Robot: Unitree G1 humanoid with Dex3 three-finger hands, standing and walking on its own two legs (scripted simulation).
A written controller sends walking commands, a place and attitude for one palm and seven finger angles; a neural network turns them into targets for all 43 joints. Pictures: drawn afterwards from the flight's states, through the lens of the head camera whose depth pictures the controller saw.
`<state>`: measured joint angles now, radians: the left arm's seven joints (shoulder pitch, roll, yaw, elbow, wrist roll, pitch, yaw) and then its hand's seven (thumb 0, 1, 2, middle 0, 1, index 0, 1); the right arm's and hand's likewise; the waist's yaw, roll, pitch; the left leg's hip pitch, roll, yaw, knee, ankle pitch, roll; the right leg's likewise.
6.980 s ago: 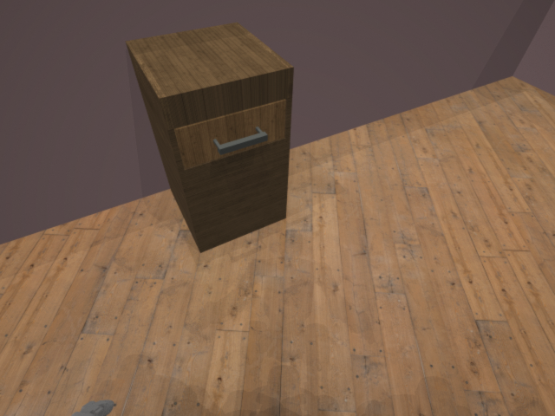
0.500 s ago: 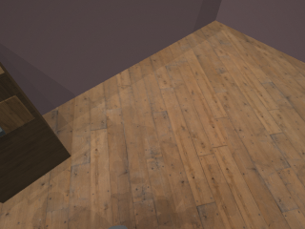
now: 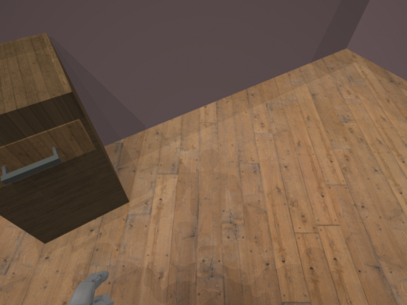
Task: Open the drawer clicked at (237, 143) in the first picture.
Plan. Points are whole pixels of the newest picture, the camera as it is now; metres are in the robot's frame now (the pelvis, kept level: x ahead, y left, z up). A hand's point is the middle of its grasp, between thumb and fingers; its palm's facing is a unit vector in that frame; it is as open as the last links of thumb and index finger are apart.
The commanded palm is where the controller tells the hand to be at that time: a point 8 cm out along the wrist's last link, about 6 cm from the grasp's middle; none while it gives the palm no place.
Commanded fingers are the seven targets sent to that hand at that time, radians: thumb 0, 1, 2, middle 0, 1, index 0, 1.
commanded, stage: turn to face it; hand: left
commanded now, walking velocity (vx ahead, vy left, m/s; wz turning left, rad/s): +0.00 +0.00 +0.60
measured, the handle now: (31, 164) +0.56 +0.59 -0.21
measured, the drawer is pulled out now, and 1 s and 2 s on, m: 0.00 0.00 0.00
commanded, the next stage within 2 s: take the last steps up to it in 0.70 s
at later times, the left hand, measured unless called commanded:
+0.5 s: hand out of the picture -0.06 +0.19 -0.17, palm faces +0.34 -0.90 -0.26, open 7.4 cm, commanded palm none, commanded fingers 0.00 0.90 0.90 -0.20 -0.30 -0.20 -0.30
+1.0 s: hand out of the picture -0.06 +0.23 -0.16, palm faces +0.43 -0.88 -0.21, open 7.4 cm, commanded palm none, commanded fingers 0.00 0.90 0.90 -0.20 -0.30 -0.20 -0.30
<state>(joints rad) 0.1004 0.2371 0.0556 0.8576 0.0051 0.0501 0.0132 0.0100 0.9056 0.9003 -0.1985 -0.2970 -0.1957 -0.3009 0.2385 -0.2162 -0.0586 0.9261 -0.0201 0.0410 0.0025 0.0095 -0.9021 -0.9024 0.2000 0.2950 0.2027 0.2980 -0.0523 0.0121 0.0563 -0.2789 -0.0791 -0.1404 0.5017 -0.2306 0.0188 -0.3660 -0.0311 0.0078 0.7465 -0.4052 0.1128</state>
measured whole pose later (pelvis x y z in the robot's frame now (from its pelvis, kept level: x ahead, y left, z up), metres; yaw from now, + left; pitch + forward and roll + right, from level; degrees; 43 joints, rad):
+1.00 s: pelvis -0.03 +0.03 +0.01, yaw +25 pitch -2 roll +0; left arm 0.22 0.22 0.05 1.00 0.03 0.05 0.00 0.01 0.91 0.90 -0.20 -0.30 -0.19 -0.30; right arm 0.29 -0.17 -0.03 1.00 -0.02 -0.01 -0.02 0.00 -0.92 -0.90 0.20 0.29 0.20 0.30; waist -0.02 -0.02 0.00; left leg -0.14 -0.06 0.01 0.37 -0.20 0.07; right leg -0.38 -0.08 -0.03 0.91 -0.39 0.09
